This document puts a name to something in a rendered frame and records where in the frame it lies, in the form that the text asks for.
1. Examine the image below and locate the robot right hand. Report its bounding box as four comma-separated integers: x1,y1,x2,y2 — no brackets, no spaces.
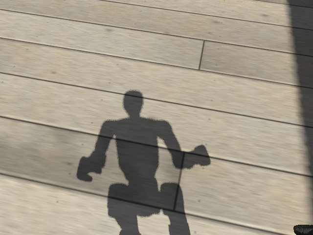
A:
293,224,313,235

